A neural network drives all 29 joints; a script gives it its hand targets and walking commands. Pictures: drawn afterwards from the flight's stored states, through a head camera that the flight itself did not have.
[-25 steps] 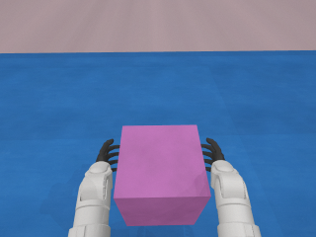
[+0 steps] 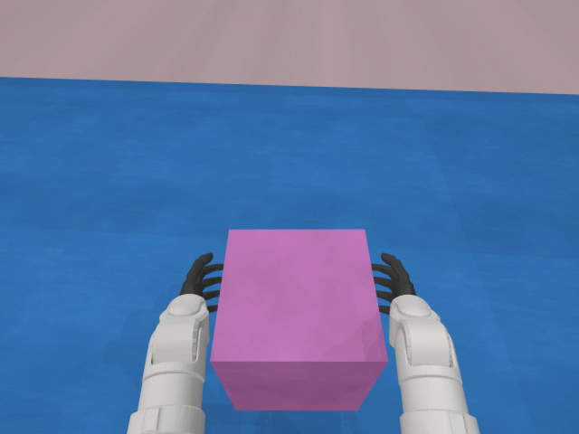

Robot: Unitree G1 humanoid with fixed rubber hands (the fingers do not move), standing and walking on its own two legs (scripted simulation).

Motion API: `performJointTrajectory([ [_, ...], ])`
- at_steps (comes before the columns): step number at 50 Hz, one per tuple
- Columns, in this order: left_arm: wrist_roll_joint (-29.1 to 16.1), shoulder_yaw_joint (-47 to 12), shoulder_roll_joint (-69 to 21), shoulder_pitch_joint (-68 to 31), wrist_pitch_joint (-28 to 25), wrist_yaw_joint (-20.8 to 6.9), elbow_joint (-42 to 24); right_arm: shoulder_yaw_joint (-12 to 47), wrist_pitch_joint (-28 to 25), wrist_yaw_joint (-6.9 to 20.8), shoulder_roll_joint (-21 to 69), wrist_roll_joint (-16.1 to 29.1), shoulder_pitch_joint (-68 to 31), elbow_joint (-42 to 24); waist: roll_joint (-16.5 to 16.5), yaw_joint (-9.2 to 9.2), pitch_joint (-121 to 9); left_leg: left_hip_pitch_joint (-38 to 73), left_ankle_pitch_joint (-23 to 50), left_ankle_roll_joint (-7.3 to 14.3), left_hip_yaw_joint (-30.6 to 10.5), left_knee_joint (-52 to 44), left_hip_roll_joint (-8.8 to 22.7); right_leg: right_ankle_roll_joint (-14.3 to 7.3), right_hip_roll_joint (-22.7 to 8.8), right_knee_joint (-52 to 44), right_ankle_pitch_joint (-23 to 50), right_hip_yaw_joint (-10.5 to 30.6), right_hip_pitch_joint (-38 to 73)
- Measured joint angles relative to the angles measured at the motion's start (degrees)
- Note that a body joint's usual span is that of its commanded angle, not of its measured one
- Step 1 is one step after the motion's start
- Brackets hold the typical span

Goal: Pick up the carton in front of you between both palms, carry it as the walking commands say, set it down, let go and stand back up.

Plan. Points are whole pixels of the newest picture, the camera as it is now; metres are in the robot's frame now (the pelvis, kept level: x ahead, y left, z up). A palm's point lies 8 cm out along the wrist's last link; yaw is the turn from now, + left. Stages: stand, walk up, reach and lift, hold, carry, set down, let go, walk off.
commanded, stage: set down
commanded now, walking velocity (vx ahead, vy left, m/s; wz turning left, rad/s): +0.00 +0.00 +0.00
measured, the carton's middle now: (296, 324) +0.30 -0.01 -0.05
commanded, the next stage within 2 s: none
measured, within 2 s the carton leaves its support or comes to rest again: neither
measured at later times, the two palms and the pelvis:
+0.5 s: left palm (213, 325) +0.34 +0.15 -0.13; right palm (371, 323) +0.34 -0.15 -0.13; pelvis -0.04 -0.04 -0.06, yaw +6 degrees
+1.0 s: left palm (228, 332) +0.40 +0.14 -0.27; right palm (359, 334) +0.39 -0.16 -0.27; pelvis -0.05 -0.02 -0.19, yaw +6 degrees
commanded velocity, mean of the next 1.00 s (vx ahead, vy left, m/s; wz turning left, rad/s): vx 0.00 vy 0.00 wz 0.00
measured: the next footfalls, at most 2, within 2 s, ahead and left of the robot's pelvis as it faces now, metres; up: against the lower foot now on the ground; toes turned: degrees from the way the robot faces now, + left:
none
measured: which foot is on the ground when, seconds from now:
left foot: down 0.00-1.00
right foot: down 0.00-1.00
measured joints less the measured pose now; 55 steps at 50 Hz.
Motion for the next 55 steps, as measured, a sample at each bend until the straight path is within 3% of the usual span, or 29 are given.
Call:
performJointTrajectory([
  [8, 5.9, 10.6, -0.5, -11.1, -5.9, -2.6, 14.4, -11.5, -3.6, 0.6, 3.7, -6.6, -12.1, 12.2, 1.0, -2.24, 1.3, -4.7, -1.5, -0.7, -5.2, 6.1, -0.5, -1.2, 1.9, 5.5, -2.8, 0.1, -2.6],
  [16, 12.5, 19.2, 0.8, -21.7, -15.2, -5.1, 24.3, -19.7, -12.8, 0.5, 5.7, -11.3, -19.8, 18.3, 0.8, -1.29, 3.3, -18.9, -3.7, -1.8, -7.2, 15.1, -0.7, -2.2, 3.5, 14.0, -4.9, 0.1, -16.4],
  [21, 10.6, 17.8, 3.0, -23.8, -23.1, -4.9, 25.3, -19.5, -21.6, -1.0, 5.9, -9.6, -21.1, 18.8, 0.1, -0.98, 4.0, -34.0, -4.4, -2.6, -7.7, 21.6, -1.4, -2.4, 3.8, 20.5, -5.5, 0.2, -31.6],
  [27, 2.8, 12.5, 5.7, -25.3, -29.6, -3.5, 23.4, -15.3, -29.4, -3.4, 4.4, -3.0, -20.7, 16.1, 0.1, -0.70, 1.7, -53.9, -6.0, -3.4, -7.4, 30.8, -2.4, -1.9, 4.0, 29.4, -6.8, 0.9, -51.6],
  [34, -3.5, 9.4, 6.8, -27.2, -29.0, -1.9, 21.0, -12.9, -29.5, -4.5, 2.1, 2.4, -22.1, 13.4, 0.9, -0.83, -6.3, -71.4, -9.8, -3.0, -6.8, 42.2, -3.8, -0.6, 4.3, 40.6, -10.3, 2.0, -69.1],
  [46, -0.8, 12.5, 6.2, -33.5, -25.3, -0.1, 25.8, -18.1, -26.0, -2.1, -0.1, -0.2, -29.3, 19.3, 1.3, -2.15, -14.5, -88.1, -14.5, -2.3, -5.8, 55.6, -5.5, 0.8, 4.7, 53.7, -14.9, 3.2, -85.7],
  [55, -3.1, 9.8, 8.2, -38.7, -26.3, 2.2, 28.0, -18.4, -27.1, -2.2, -3.1, 1.9, -34.4, 21.7, 1.0, -2.84, -14.3, -100.1, -16.5, -2.7, -5.4, 65.2, -6.7, 1.6, 5.3, 63.2, -16.8, 3.7, -97.8],
])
